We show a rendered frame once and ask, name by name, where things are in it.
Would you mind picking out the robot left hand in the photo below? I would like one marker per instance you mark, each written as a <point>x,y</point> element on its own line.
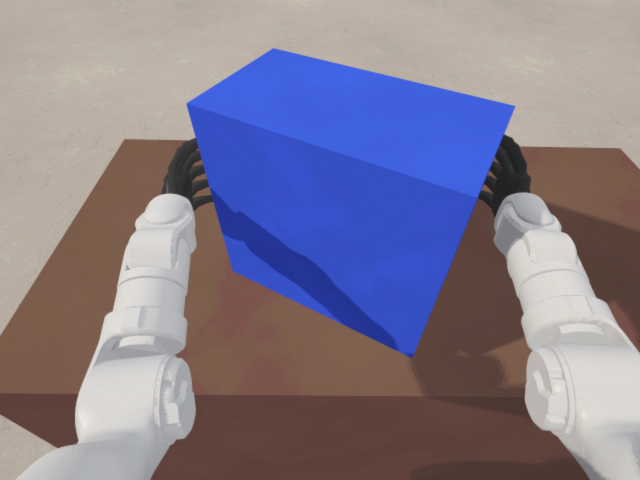
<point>181,174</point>

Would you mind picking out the carton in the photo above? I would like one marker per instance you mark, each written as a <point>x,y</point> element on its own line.
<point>345,190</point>

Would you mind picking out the robot right hand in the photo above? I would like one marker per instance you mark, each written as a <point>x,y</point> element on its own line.
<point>511,174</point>

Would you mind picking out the right robot upper arm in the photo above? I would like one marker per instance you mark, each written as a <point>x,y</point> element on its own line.
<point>589,396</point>

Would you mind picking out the pedestal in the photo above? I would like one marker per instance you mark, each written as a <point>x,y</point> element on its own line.
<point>283,392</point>

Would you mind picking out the left robot forearm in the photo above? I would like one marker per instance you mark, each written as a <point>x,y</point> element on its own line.
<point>148,314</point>

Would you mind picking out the left robot upper arm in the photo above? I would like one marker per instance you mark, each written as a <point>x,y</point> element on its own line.
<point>130,411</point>

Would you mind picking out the right robot forearm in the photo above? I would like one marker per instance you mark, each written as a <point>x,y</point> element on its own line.
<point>557,300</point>

